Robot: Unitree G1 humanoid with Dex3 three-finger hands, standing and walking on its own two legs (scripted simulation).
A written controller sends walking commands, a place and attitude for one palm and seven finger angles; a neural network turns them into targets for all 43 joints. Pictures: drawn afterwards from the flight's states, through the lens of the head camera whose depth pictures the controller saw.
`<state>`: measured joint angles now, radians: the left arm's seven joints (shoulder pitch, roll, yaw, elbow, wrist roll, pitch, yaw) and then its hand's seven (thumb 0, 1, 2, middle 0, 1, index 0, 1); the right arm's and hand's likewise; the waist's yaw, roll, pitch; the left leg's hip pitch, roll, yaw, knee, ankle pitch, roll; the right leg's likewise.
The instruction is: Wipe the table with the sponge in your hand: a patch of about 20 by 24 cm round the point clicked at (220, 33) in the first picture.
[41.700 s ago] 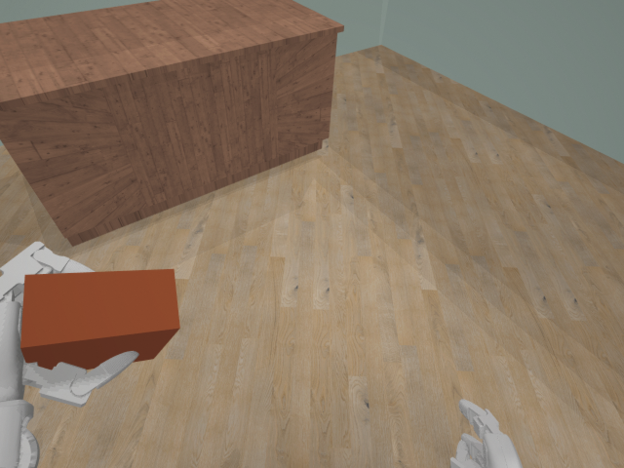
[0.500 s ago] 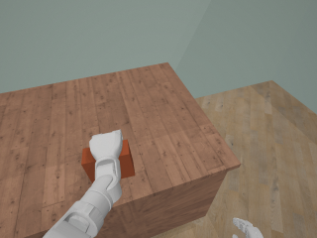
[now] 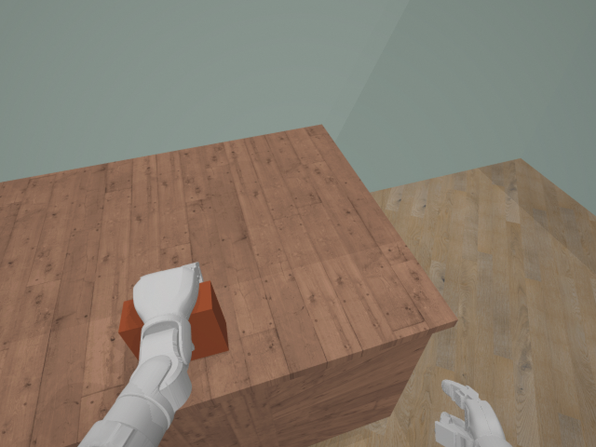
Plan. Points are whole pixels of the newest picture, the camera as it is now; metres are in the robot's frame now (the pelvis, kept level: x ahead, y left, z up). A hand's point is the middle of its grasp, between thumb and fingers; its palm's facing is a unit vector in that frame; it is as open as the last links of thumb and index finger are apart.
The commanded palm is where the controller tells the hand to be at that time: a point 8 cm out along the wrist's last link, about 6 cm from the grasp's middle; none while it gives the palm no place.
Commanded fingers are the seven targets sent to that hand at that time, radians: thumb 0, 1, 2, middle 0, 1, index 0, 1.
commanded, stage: wipe forward along the middle lane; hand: left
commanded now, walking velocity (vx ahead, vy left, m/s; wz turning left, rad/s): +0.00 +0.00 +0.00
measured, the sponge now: (181, 333) +0.30 +0.23 -0.05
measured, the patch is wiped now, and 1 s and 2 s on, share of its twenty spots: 1.00 1.00 1.00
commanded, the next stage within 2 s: slide back across to the first lane in 1.72 s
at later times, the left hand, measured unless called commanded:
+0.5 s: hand (167, 306) +0.32 +0.25 -0.01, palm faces -0.11 -0.03 -0.99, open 10.1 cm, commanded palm +0.31 +0.24 +0.02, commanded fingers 0.00 0.10 1.30 -1.20 -1.60 -1.20 -1.60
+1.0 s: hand (167, 272) +0.38 +0.27 -0.01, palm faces -0.13 +0.02 -0.99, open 10.1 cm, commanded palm +0.37 +0.26 +0.02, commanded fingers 0.00 0.10 1.30 -1.20 -1.60 -1.20 -1.60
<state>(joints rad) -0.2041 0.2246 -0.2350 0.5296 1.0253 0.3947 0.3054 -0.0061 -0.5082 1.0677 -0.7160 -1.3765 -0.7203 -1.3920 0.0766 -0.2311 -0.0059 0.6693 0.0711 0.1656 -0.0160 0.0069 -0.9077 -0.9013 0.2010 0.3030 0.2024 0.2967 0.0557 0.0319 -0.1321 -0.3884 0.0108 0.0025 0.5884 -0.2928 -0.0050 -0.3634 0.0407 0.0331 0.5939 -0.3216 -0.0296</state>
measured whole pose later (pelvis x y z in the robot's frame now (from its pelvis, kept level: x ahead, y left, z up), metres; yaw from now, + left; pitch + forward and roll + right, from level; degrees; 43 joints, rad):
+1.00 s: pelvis -0.05 +0.00 -0.03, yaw +0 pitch +15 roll -1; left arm -0.75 0.41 -0.09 1.12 1.03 0.25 0.33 0.01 -0.55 1.07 -0.78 -1.32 -0.78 -1.34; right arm 0.25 -0.26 -0.01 0.75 0.06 0.09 -0.05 0.01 -0.91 -0.90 0.20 0.30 0.20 0.30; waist -0.06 0.04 -0.14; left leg -0.76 0.03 -0.03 0.78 -0.29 0.00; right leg -0.71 0.06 0.00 0.75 -0.30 -0.03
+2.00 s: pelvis -0.03 +0.03 -0.04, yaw -1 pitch +21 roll -4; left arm -0.95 0.55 0.00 1.24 1.09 0.23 0.29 0.01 -0.55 1.08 -0.77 -1.33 -0.77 -1.35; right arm 0.32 -0.25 -0.01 0.74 0.03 0.10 0.00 0.00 -0.91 -0.90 0.20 0.30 0.21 0.30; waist -0.13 0.04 -0.16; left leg -0.91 0.03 -0.01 0.88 -0.34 0.03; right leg -0.84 0.06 0.02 0.79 -0.33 0.01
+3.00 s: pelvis +0.00 +0.04 -0.02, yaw +0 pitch +16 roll -3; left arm -0.58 0.54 0.02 0.95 1.06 0.14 0.29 0.00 -0.50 1.07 -0.69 -1.41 -0.69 -1.43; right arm 0.26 -0.25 -0.03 0.71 0.05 0.15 0.02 0.00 -0.91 -0.90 0.20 0.30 0.20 0.30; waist -0.04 0.03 -0.15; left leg -0.68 0.00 -0.01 0.77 -0.36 0.04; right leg -0.60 0.04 0.02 0.67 -0.34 0.01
